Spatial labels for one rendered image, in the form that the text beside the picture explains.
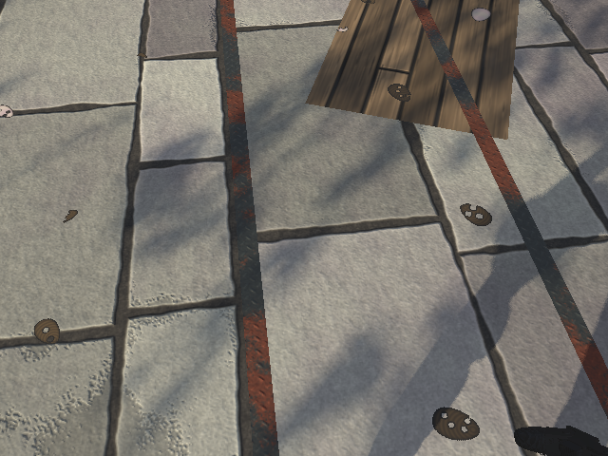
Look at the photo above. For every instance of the robot right hand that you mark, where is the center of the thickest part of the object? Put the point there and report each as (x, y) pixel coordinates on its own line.
(554, 441)

